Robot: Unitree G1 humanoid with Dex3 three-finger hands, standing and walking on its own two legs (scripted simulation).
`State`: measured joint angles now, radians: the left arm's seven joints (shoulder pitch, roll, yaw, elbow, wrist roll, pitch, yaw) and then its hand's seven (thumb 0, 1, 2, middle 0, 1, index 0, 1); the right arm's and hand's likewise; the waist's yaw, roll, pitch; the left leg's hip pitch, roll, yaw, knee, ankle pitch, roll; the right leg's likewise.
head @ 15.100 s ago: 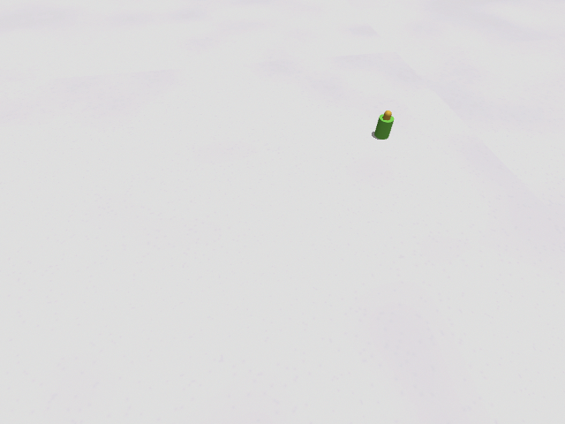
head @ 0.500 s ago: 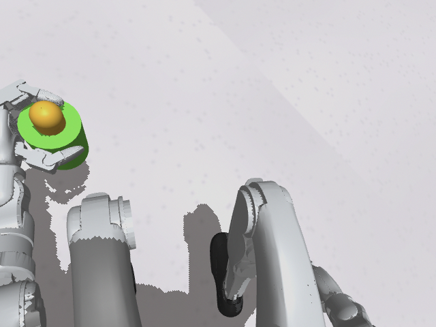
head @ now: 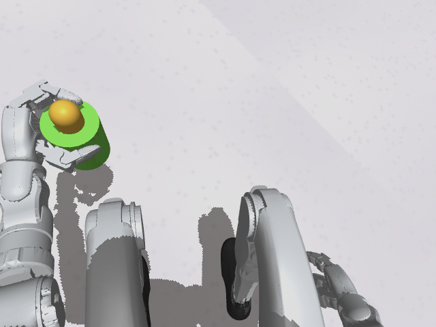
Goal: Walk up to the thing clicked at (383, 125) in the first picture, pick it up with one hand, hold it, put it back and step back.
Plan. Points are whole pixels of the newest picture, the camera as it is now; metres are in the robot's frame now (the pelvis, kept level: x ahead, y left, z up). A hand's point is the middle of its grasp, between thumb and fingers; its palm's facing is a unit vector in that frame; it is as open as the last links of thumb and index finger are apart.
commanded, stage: settle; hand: left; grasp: from the side
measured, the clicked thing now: (76, 132) +0.44 +0.21 -0.07
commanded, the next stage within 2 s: lift in 0.36 s
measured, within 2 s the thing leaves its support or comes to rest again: neither
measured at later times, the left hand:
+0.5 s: hand (64, 120) +0.44 +0.21 -0.03, palm faces +0.06 -1.00 -0.06, open 9.9 cm
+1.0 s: hand (45, 116) +0.42 +0.21 +0.05, palm faces +0.05 -1.00 -0.05, open 9.9 cm
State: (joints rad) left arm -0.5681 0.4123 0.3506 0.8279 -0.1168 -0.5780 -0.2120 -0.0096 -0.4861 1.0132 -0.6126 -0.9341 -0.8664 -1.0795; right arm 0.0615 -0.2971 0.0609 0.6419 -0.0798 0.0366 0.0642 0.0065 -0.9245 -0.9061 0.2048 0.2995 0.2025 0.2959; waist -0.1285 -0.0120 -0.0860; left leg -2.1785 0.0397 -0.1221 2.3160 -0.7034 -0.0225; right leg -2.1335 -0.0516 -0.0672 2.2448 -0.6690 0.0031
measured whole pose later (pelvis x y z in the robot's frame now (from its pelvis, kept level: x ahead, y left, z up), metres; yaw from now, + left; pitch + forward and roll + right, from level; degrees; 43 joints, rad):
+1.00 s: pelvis +0.00 +0.00 +0.07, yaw +2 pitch +33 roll -3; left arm -0.44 0.33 0.31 0.63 -0.17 -0.47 -0.22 -0.01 -0.52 1.05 -0.61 -0.95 -0.86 -1.10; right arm 0.12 -0.27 0.01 0.61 -0.01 -0.02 0.02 0.01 -0.94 -0.91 0.21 0.30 0.20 0.30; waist -0.09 0.01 -0.16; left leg -1.99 0.04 -0.07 2.09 -0.68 -0.02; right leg -1.97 -0.06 -0.04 2.05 -0.66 0.00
